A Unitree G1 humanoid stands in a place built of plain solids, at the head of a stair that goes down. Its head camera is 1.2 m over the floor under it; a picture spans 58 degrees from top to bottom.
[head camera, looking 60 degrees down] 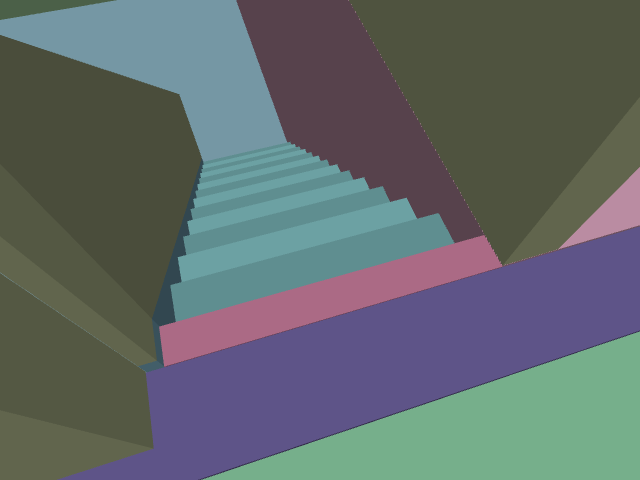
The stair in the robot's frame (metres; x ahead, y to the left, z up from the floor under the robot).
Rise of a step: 0.20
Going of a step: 0.23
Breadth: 1.04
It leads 17 degrees to the left of straight ahead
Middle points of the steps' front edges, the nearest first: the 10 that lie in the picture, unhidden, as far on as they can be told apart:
0.56 -0.03 0.00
0.78 0.03 -0.20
1.00 0.10 -0.41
1.22 0.17 -0.61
1.44 0.24 -0.82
1.66 0.31 -1.02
1.88 0.37 -1.23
2.10 0.44 -1.43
2.32 0.51 -1.63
2.54 0.58 -1.84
